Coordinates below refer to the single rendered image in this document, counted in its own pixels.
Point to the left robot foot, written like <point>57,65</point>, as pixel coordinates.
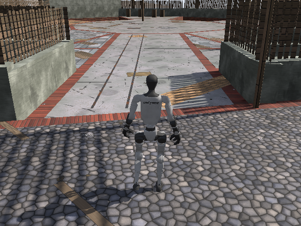
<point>136,186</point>

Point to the right robot hand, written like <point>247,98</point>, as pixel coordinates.
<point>177,137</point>

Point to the left robot hand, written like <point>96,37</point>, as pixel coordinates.
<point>127,131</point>

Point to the robot right upper arm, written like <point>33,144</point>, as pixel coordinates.
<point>168,107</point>

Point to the robot left upper arm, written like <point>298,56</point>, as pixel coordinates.
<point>133,107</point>

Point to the left robot forearm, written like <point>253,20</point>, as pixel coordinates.
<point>127,123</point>

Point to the robot head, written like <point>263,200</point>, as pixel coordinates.
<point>151,81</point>

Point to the right robot forearm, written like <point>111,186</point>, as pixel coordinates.
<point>174,126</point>

